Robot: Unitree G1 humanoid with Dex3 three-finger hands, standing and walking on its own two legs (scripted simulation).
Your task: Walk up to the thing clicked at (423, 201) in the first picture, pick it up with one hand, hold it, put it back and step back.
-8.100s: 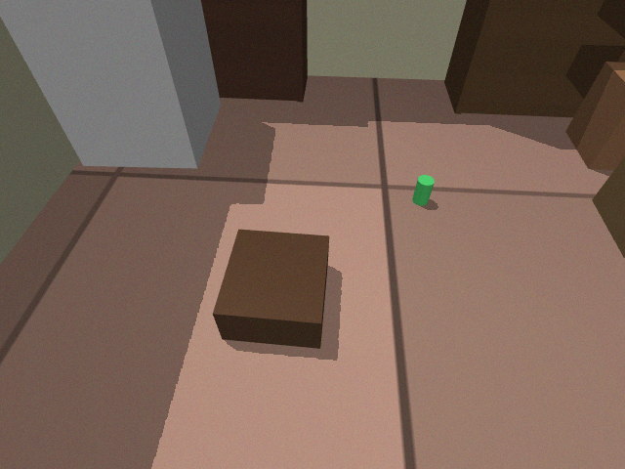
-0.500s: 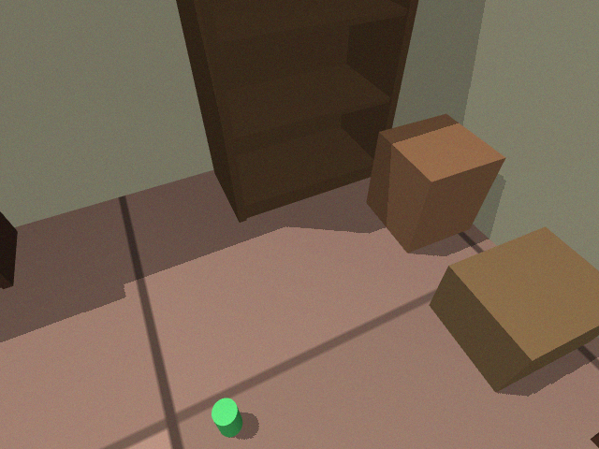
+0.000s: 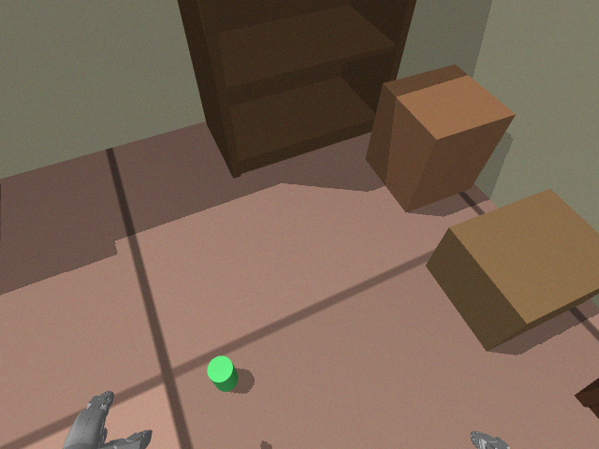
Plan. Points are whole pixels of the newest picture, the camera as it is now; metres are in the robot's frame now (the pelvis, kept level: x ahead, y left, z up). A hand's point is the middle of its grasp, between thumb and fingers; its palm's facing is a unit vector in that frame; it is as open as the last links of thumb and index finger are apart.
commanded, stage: go down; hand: left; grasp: from the side
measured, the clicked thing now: (223, 374) +0.38 +0.23 -0.70
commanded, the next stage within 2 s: none
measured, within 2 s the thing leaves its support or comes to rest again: neither
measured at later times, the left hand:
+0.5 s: hand out of the picture +0.16 +0.28 -0.18, palm faces +0.03 -0.94 -0.33, open 16.7 cm
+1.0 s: hand (113, 438) +0.18 +0.32 -0.24, palm faces +0.12 -0.95 -0.27, open 17.2 cm
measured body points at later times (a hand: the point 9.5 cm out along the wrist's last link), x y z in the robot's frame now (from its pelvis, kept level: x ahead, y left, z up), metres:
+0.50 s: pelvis +0.01 +0.02 -0.06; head +0.09 +0.04 +0.38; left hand +0.15 +0.33 -0.16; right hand +0.17 -0.23 -0.15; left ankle +0.01 +0.13 -0.73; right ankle +0.00 -0.10 -0.73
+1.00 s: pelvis -0.03 +0.02 -0.14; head +0.10 +0.05 +0.29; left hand +0.17 +0.37 -0.22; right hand +0.16 -0.23 -0.22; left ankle +0.01 +0.13 -0.73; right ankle +0.00 -0.10 -0.73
